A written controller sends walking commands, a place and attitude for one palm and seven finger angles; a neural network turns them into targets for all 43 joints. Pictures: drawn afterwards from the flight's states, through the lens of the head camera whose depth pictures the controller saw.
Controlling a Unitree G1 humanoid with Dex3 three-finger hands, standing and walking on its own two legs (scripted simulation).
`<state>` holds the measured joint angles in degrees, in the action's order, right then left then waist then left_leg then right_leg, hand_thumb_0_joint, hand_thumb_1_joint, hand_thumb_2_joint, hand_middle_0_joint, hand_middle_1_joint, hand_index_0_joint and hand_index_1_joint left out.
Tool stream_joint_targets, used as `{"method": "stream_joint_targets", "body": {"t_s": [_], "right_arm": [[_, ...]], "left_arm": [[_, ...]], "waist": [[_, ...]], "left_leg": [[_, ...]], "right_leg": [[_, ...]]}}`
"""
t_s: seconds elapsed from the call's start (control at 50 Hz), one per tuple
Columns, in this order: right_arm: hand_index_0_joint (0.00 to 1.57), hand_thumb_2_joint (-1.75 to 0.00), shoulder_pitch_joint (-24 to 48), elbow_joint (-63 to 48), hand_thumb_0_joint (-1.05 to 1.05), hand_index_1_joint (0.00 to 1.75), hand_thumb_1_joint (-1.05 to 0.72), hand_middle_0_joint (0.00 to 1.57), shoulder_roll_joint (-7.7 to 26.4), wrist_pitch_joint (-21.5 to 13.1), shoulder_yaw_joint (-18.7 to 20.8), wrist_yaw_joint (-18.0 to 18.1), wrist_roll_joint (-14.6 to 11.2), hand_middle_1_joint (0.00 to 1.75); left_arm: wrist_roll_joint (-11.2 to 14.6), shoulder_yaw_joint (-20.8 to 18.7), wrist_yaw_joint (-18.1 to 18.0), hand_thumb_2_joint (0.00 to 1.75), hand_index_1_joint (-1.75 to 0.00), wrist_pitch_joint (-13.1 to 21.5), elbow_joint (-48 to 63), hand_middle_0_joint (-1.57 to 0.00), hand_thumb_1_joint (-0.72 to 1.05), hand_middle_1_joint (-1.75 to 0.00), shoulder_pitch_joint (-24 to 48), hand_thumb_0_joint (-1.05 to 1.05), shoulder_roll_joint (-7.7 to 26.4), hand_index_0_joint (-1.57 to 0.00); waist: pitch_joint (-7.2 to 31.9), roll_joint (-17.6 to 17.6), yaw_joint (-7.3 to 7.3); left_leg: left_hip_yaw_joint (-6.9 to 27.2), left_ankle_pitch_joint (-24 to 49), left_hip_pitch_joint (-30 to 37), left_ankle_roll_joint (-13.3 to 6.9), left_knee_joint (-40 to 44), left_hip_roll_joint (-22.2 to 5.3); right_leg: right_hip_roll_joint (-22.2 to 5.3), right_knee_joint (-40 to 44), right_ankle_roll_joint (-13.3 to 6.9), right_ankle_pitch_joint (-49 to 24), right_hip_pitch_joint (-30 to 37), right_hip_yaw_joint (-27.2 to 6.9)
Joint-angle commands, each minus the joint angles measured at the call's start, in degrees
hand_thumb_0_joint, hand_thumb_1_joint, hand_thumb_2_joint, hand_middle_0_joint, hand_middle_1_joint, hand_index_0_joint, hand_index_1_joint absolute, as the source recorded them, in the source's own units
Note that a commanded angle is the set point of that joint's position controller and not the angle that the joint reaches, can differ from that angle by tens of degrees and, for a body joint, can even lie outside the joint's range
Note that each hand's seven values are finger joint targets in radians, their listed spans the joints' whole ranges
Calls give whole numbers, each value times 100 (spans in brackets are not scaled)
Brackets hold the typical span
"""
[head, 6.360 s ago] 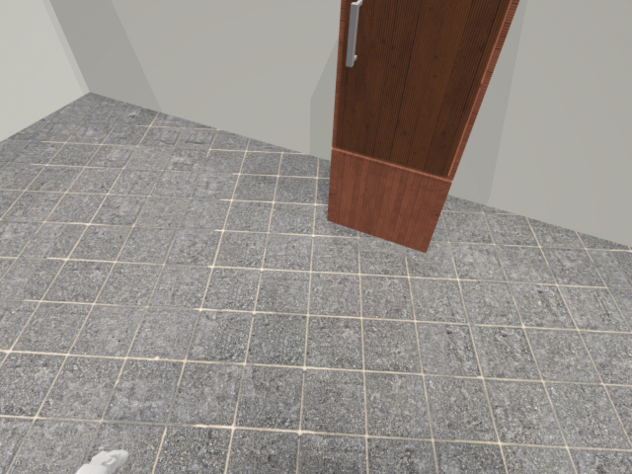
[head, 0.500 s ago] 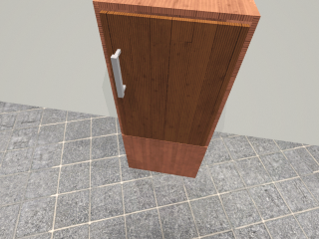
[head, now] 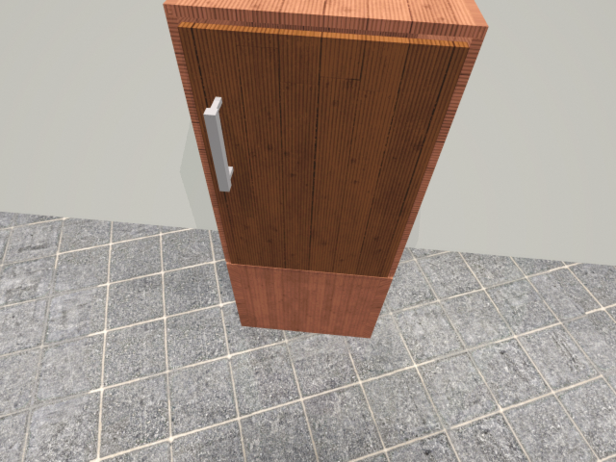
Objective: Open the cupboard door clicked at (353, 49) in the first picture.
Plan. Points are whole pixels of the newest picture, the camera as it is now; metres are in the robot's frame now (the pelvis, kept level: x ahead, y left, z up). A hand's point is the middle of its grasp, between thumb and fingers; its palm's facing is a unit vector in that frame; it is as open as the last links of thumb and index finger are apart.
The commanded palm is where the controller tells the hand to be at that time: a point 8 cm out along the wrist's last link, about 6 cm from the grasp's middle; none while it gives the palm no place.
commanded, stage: look again from close up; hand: left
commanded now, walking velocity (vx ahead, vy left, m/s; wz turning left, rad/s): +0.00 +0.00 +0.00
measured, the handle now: (221, 146) +0.59 +0.19 +0.06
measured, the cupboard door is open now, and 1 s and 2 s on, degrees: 0 0 0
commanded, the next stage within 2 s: shuffle to correct the standing spot in 0.38 s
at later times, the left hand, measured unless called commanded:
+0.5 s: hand out of the picture -0.04 +0.14 -0.18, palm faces +0.04 -0.98 -0.19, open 7.4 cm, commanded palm none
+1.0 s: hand out of the picture +0.02 +0.15 -0.18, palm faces +0.09 -0.97 -0.20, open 7.4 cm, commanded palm none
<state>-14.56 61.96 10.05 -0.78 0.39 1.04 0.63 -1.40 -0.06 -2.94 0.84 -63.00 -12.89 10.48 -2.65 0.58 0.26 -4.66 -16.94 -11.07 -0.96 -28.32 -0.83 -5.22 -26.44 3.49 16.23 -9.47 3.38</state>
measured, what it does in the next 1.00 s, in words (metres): stands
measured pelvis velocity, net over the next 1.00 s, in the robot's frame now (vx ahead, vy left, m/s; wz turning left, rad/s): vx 0.02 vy -0.02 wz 0.03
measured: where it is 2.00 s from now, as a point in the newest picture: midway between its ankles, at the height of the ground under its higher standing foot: outside the picture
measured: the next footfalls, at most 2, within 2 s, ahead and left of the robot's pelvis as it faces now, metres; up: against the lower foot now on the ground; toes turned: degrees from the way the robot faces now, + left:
left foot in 1.20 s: +0.18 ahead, +0.14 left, +0.00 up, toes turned +6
right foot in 1.52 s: +0.07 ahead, -0.11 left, +0.00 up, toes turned -5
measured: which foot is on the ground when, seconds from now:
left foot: down 0.00-0.94, up 0.96-1.00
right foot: down 0.00-1.00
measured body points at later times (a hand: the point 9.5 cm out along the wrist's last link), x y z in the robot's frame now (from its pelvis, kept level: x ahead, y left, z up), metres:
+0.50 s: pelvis -0.04 -0.03 +0.00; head -0.05 -0.03 +0.45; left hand -0.04 +0.19 -0.16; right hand -0.03 -0.25 -0.16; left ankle -0.02 +0.10 -0.74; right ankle -0.03 -0.16 -0.74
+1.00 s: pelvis +0.02 -0.02 -0.01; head +0.04 -0.03 +0.44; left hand +0.01 +0.20 -0.16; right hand -0.03 -0.23 -0.17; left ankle -0.02 +0.09 -0.71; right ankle -0.01 -0.12 -0.74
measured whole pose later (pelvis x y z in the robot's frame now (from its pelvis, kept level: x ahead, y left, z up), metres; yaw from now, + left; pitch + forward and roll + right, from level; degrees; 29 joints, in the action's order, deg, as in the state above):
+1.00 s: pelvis +0.02 -0.02 -0.01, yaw +1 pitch +0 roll +1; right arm -23.7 63.1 7.2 -0.4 0.5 0.3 1.0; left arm -1.5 -2.4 -0.7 3.5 -59.5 -19.4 7.9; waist -1.0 -0.9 -0.7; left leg -3.4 -27.1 -19.1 -0.8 -47.7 -1.1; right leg -2.3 -34.4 -1.9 20.7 -13.5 7.1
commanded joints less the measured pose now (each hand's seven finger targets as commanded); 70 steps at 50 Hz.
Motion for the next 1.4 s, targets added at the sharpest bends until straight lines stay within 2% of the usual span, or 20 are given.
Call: {"method": "stream_joint_targets", "body": {"t_s": [0.0, 0.22, 0.46, 0.62, 0.7, 0.76, 0.78, 0.82, 0.86, 0.88, 0.9, 0.92, 0.94, 1.02, 1.1, 1.14, 1.16, 1.2, 1.28, 1.38], "right_arm": [[20, -90, -433, -472, 0, 30, -90, 20, 730, -161, 136, 78, 18, 30], [20, -90, -400, -503, 0, 30, -90, 20, 498, -26, 94, 12, 19, 30], [20, -90, -528, -350, 0, 30, -90, 20, 390, -30, 74, 8, 18, 30], [20, -90, -721, -320, 0, 30, -90, 20, 263, 43, 115, -62, 79, 30], [20, -90, -1083, -253, 0, 30, -90, 20, 288, -50, 117, -52, 75, 30], [20, -90, -1433, -187, 0, 30, -90, 20, 706, -103, 210, 0, 92, 30], [20, -90, -1373, -208, 0, 30, -90, 20, 719, -126, 222, 15, 78, 30], [20, -90, -1256, -243, 0, 30, -90, 20, 583, -178, 186, 12, 77, 30], [20, -90, -908, -298, 0, 30, -90, 20, 535, -198, 137, 28, 59, 30], [20, -90, -781, -343, 0, 30, -90, 20, 417, -223, 120, 24, 27, 30], [20, -90, -616, -495, 0, 30, -90, 20, 186, -264, 89, 0, -19, 30], [20, -90, -362, -695, 0, 30, -90, 20, 170, -271, 96, -20, 22, 30], [20, -90, -331, -685, 0, 30, -90, 20, 271, -257, 140, -15, 73, 30], [20, -90, -201, -575, 0, 30, -90, 20, 56, -156, 153, -150, 55, 30], [20, -90, -335, -502, 0, 30, -90, 20, -206, -91, 63, -133, -25, 30], [20, -90, -775, -260, 0, 30, -90, 20, -75, -121, 79, -67, -21, 30], [20, -90, -917, -266, 0, 30, -90, 20, 265, -140, 155, -16, -1, 30], [20, -90, -914, -442, 0, 30, -90, 20, 916, -119, 279, 90, -1, 30], [20, -90, -247, -587, 0, 30, -90, 20, 763, -29, 263, 216, 51, 30], [20, -90, 73, -751, 0, 30, -90, 20, 983, 53, 460, 230, 95, 30]], "left_arm": [[49, -98, 3, 90, -30, 59, 292, -20, 90, -30, -481, 0, 570, -20], [45, -82, 99, 90, -30, -39, 461, -20, 90, -30, -434, 0, 643, -20], [49, -96, 122, 90, -30, -4, 423, -20, 90, -30, -660, 0, 545, -20], [1, -286, 170, 90, -30, -53, 432, -20, 90, -30, -946, 0, 726, -20], [1, -312, 206, 90, -30, -35, 468, -20, 90, -30, -862, 0, 558, -20], [-45, -249, 241, 90, -30, -12, 637, -20, 90, -30, -726, 0, 104, -20], [-60, -217, 261, 90, -30, 13, 658, -20, 90, -30, -660, 0, 22, -20], [-43, -204, 310, 90, -30, 90, 672, -20, 90, -30, -605, 0, -71, -20], [-6, -227, 324, 90, -30, 171, 502, -20, 90, -30, -1072, 0, -160, -20], [-3, -287, 298, 90, -30, 219, 345, -20, 90, -30, -1491, 0, -2, -20], [-15, -387, 232, 90, -30, 273, 163, -20, 90, -30, -1996, 0, 453, -20], [17, -491, 172, 90, -30, 295, 69, -20, 90, -30, -2410, 0, 869, -20], [26, -460, 159, 90, -30, 295, 68, -20, 90, -30, -2422, 0, 823, -20], [-45, -370, 91, 90, -30, 319, 206, -20, 90, -30, -1533, 0, 424, -20], [-53, -329, 74, 90, -30, 194, 359, -20, 90, -30, -1011, 0, 439, -20], [-19, -302, 41, 90, -30, 92, 330, -20, 90, -30, -1007, 0, 422, -20], [2, -265, 31, 90, -30, 38, 335, -20, 90, -30, -1162, 0, 356, -20], [74, -230, -8, 90, -30, -100, 372, -20, 90, -30, -1568, 0, 92, -20], [6, -262, 19, 90, -30, -255, 434, -20, 90, -30, -1227, 0, 98, -20], [3, -309, 153, 90, -30, -338, 738, -20, 90, -30, -962, 0, 59, -20]], "waist": [[981, -513, -11], [-398, 74, -26], [-314, 2, -14], [-624, 505, -41], [-669, -186, 65], [-770, -1580, 139], [-819, -1584, 109], [-638, -1091, 27], [-245, -629, -287], [25, -74, -488], [194, 1219, -643], [216, 1527, -752], [250, 759, -662], [-374, 881, -269], [-252, 972, -20], [35, 633, 133], [280, 29, 130], [747, -1366, 25], [235, -1501, -11], [926, -1024, -13]], "left_leg": [[656, 3507, 407, -62, 59, -694], [543, 174, -606, -54, 588, -395], [471, 75, -520, 11, 627, -362], [-60, -788, -788, 31, -324, -62], [286, -932, -536, -79, 278, -200], [1840, -2169, -630, -584, 1676, -1178], [2129, -1986, -474, -820, 1793, -1388], [1937, -909, -364, -975, 1527, -1380], [1120, -5, -764, -721, 776, -1026], [670, 222, -1311, -506, 5, -661], [7, -346, -2346, -183, -1114, -65], [-127, -1529, -3000, -47, -2168, 52], [228, -1528, -3036, -4, -2859, -101], [235, -831, -2822, 59, -2840, -392], [-231, 487, -864, 145, -900, 1], [-209, 1730, 186, 173, 8, -47], [130, 2927, 706, 66, 54, -475], [1522, 5127, 555, -895, 540, -1996], [1361, 4831, -352, -1141, 720, -2017], [1132, 3541, 65, -1103, 656, -1893]], "right_leg": [[-59, -389, -484, -1235, 172, -19], [-139, 279, -454, 242, -559, -255], [-181, 563, -486, 493, -717, -375], [-543, 1175, -872, 2568, -1212, -1176], [-202, 407, -822, 2050, -1421, -668], [515, -1384, -613, 1268, -1674, 360], [481, -1797, -621, 1192, -1918, 343], [356, -1800, -659, 1189, -1752, 213], [383, -557, -615, 466, -433, 285], [119, -58, -682, 120, 528, -208], [-1000, 534, -1026, -502, 1481, -1682], [-2107, 1043, -1535, -1560, 1799, -2804], [-2151, 960, -1834, -2129, 1730, -2740], [-1504, 931, -1571, -2708, 763, -1242], [-705, 500, -988, -2944, -398, -92], [-437, -122, -706, -2212, -644, 26], [-247, -598, -517, -1412, -817, 50], [229, -1726, -241, 1682, -779, 112], [178, -3203, -316, 1740, -1097, -348], [294, -2766, -271, 1376, -1239, -205]]}}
